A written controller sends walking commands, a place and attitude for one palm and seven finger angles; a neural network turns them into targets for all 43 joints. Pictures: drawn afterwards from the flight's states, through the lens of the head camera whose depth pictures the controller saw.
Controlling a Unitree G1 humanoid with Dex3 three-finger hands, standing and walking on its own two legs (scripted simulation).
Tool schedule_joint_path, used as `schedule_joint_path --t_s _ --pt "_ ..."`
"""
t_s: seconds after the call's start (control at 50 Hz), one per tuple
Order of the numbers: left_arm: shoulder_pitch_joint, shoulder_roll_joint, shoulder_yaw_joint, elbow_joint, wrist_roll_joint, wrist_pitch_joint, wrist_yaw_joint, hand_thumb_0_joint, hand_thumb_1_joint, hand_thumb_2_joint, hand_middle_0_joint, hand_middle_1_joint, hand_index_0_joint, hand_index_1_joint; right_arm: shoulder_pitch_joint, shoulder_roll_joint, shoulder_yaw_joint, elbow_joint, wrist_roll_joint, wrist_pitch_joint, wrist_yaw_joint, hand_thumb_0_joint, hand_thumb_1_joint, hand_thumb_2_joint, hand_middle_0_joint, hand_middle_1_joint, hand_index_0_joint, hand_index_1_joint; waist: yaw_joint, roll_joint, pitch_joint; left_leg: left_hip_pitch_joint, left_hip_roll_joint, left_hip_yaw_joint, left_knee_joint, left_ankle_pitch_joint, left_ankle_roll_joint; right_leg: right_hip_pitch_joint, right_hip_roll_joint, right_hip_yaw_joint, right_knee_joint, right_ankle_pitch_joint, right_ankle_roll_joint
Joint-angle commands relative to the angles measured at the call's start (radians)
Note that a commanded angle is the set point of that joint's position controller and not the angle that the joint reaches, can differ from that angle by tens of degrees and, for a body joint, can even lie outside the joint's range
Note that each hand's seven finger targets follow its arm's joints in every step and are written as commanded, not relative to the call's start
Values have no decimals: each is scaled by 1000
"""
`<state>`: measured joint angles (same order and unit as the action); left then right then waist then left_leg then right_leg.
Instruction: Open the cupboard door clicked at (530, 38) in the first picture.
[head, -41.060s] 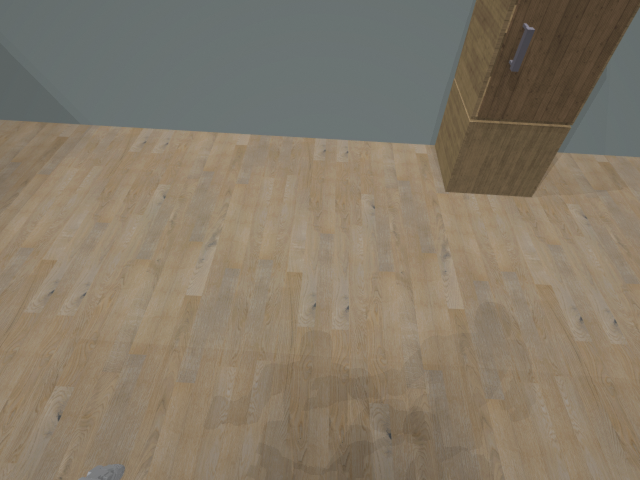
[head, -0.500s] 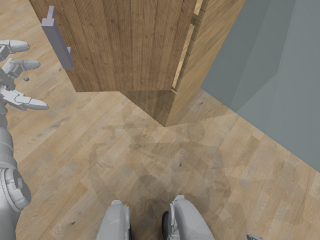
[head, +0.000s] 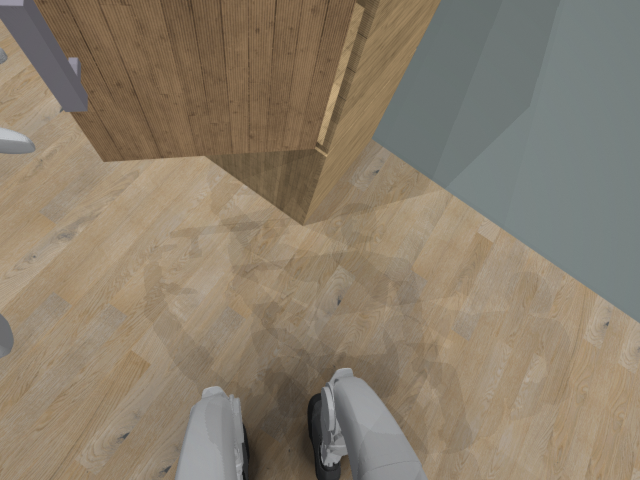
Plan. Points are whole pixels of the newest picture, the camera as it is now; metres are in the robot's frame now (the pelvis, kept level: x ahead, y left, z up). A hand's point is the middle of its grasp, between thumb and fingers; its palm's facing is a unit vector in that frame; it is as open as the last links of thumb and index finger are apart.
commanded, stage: move the hooked fingers beside the handle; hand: left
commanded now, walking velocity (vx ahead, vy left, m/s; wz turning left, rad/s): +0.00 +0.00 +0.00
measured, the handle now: (49, 40) +0.59 +0.24 +0.06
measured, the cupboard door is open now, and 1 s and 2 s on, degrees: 45 45 45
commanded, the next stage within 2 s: slide the fingers in behind the handle in 0.68 s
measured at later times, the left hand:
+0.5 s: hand out of the picture +0.53 +0.30 +0.07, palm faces +0.08 -1.00 -0.03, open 14.0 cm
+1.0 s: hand out of the picture +0.52 +0.29 +0.06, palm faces +0.07 -1.00 -0.01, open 14.0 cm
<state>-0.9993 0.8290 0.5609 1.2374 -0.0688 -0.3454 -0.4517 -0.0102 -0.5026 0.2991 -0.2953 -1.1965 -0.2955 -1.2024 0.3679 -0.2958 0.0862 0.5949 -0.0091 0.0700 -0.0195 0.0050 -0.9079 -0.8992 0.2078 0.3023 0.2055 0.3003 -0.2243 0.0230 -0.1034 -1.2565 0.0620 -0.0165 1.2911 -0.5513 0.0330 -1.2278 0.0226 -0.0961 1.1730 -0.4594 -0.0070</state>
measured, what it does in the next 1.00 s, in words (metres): stands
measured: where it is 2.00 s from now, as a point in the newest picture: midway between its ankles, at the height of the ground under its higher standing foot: (282, 467)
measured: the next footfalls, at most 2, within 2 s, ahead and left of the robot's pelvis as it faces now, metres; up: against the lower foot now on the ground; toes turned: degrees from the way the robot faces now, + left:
none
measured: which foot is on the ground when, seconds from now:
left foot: down 0.00-1.00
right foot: down 0.00-1.00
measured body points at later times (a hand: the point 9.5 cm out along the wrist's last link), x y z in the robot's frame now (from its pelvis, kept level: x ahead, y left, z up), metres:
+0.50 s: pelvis +0.01 +0.01 +0.01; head +0.19 +0.06 +0.42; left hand +0.52 +0.35 +0.07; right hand +0.02 -0.26 -0.09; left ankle +0.01 +0.10 -0.62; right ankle +0.04 -0.12 -0.62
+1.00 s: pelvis +0.01 +0.01 +0.00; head +0.19 +0.06 +0.41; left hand +0.51 +0.34 +0.06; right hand +0.02 -0.26 -0.09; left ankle +0.01 +0.10 -0.62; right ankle +0.04 -0.12 -0.62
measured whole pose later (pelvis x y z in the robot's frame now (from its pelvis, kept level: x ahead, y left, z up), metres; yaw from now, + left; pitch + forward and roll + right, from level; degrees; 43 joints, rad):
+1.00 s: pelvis +0.01 +0.01 +0.00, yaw +0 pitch +29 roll -6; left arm -0.96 0.75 0.53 1.20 -0.09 -0.36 -0.43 -0.01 -0.50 0.30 -0.29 -1.20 -0.30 -1.20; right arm 0.35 -0.28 0.08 0.60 -0.01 0.08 -0.01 0.00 -0.91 -0.90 0.21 0.30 0.21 0.30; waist -0.21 0.02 -0.11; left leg -1.23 0.05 -0.03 1.28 -0.56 0.04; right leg -1.20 0.02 -0.10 1.15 -0.46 0.00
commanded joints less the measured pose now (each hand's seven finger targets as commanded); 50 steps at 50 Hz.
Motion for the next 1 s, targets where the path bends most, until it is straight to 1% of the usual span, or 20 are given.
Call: schedule_joint_path --t_s 0.0,0.04,0.14,0.16,0.24,0.3,0.34,0.44,0.46,0.52,0.54,0.56,0.64,0.7,0.72,0.76,0.8,0.84,0.92,0.98 --pt "-341 312 38 -229 -20 -59 5 0 -500 300 -300 -1200 -300 -1200 203 -213 -76 -39 -8 5 -14 0 -900 -900 200 300 200 300 22 234 -576 492 -6 -85 -144 501 -5 231 29 40 -110 256 -9" --pt "-320 314 55 -268 -26 -71 7 0 -500 300 -300 -1200 -300 -1200 207 -213 -82 -39 -11 8 -8 0 -900 -900 200 300 200 300 35 276 -622 553 -2 -93 -145 568 -15 220 29 36 -104 276 -13" --pt "-327 285 40 -279 -24 -73 21 0 -500 300 -300 -1200 -300 -1200 203 -206 -84 -29 -9 14 -3 0 -900 -900 200 300 200 300 24 269 -574 563 1 -94 -157 551 -15 206 32 32 -119 258 -12" --pt "-325 307 59 -285 -23 -73 25 0 -500 300 -300 -1200 -300 -1200 205 -209 -84 -28 -11 14 -3 0 -900 -900 200 300 200 300 31 274 -571 569 2 -100 -162 561 -19 209 32 28 -119 255 -13" --pt "-329 255 21 -282 -24 -77 29 0 -500 300 -300 -1200 -300 -1200 204 -202 -85 -21 -10 15 -3 0 -900 -900 200 300 200 300 18 278 -559 591 2 -98 -163 575 -20 195 33 29 -127 263 -13" --pt "-296 268 35 -241 -25 -72 30 0 -500 300 -300 -1200 -300 -1200 200 -205 -84 -22 -10 13 -5 0 -900 -900 200 300 200 300 19 222 -534 537 -3 -92 -164 532 -13 227 34 32 -132 259 -12" --pt "-316 238 3 -235 -22 -74 25 0 -500 300 -300 -1200 -300 -1200 200 -201 -80 -22 -10 16 -5 0 -900 -900 200 300 200 300 14 258 -512 552 -2 -92 -165 551 -17 203 33 29 -128 263 -14" --pt "-291 233 16 -265 -38 -91 18 0 -500 300 -300 -1200 -300 -1200 200 -203 -87 -27 -12 17 -2 0 -900 -900 200 300 200 300 23 253 -569 594 -1 -95 -155 613 -22 214 34 29 -123 292 -14" --pt "-281 267 43 -258 -39 -90 18 0 -500 300 -300 -1200 -300 -1200 196 -205 -89 -29 -12 15 -4 0 -900 -900 200 300 200 300 30 240 -556 568 -1 -92 -155 604 -20 236 34 32 -123 301 -14" --pt "-285 225 7 -240 -42 -83 11 0 -500 300 -300 -1200 -300 -1200 189 -199 -82 -35 -7 17 -2 0 -900 -900 200 300 200 300 19 225 -517 533 -6 -84 -159 551 -10 235 35 32 -126 283 -15" --pt "-295 262 33 -269 -39 -89 13 0 -500 300 -300 -1200 -300 -1200 190 -205 -86 -35 -9 17 -5 0 -900 -900 200 300 200 300 29 241 -549 545 -5 -86 -156 566 -13 244 33 34 -122 291 -14" --pt "-298 262 30 -281 -37 -92 13 0 -500 300 -300 -1200 -300 -1200 187 -202 -86 -36 -8 16 -3 0 -900 -900 200 300 200 300 34 268 -567 557 -7 -83 -155 569 -16 242 33 37 -121 289 -14" --pt "-287 268 45 -295 -42 -104 16 0 -500 300 -300 -1200 -300 -1200 188 -202 -88 -29 -10 14 -2 0 -900 -900 200 300 200 300 38 263 -580 580 -3 -92 -153 603 -21 240 35 33 -118 297 -17" --pt "-290 251 25 -243 -43 -86 9 0 -500 300 -300 -1200 -300 -1200 178 -202 -83 -27 -5 13 -3 0 -900 -900 200 300 200 300 18 222 -513 510 -6 -80 -154 517 -9 241 35 38 -129 271 -11" --pt "-308 257 22 -247 -42 -90 6 0 -500 300 -300 -1200 -300 -1200 179 -201 -81 -27 -5 12 -6 0 -900 -900 200 300 200 300 19 243 -508 520 -7 -83 -155 520 -10 231 35 35 -124 266 -17" --pt "-325 250 10 -254 -36 -89 5 0 -500 300 -300 -1200 -300 -1200 180 -204 -81 -23 -6 12 -7 0 -900 -900 200 300 200 300 18 263 -534 546 -6 -91 -154 523 -15 204 34 32 -122 249 -15" --pt "-335 226 -6 -255 -41 -91 7 0 -500 300 -300 -1200 -300 -1200 180 -203 -81 -22 -7 10 -9 0 -900 -900 200 300 200 300 8 237 -532 537 -6 -92 -154 496 -12 204 34 32 -126 236 -14" --pt "-336 197 -21 -272 -48 -99 6 0 -500 300 -300 -1200 -300 -1200 183 -202 -83 -18 -9 8 -6 0 -900 -900 200 300 200 300 18 285 -563 595 -4 -108 -156 547 -27 169 33 23 -117 234 -20" --pt "-331 184 -25 -221 -44 -76 22 0 -500 300 -300 -1200 -300 -1200 186 -201 -80 -19 -8 10 -8 0 -900 -900 200 300 200 300 4 223 -514 531 -7 -102 -157 494 -14 180 33 24 -121 228 -17" --pt "-350 222 -7 -243 -27 -74 44 0 -500 300 -300 -1200 -300 -1200 185 -200 -78 -22 -11 11 -6 0 -900 -900 200 300 200 300 12 248 -538 516 -9 -92 -153 483 -14 199 31 31 -119 231 -15"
